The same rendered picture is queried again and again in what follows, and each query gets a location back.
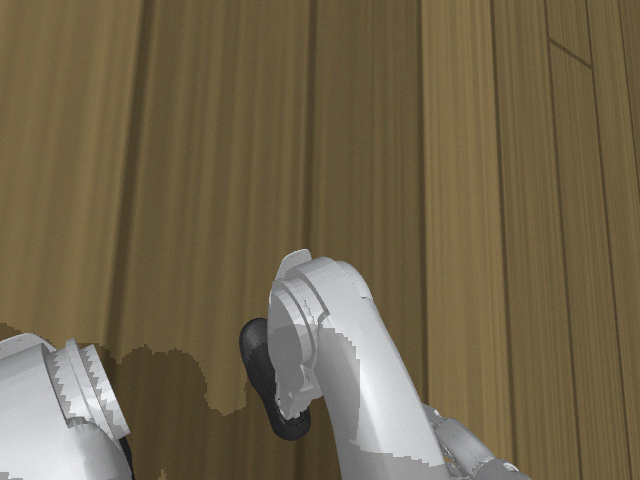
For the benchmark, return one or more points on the right robot foot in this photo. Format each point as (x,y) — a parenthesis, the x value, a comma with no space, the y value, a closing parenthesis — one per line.
(254,352)

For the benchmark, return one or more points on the right robot hand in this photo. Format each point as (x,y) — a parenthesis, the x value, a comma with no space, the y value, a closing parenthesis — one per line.
(458,444)

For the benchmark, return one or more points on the right robot arm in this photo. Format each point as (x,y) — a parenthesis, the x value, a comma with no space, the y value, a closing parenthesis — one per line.
(500,469)

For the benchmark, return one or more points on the left robot foot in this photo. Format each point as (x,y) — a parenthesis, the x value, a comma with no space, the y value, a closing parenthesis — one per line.
(127,452)

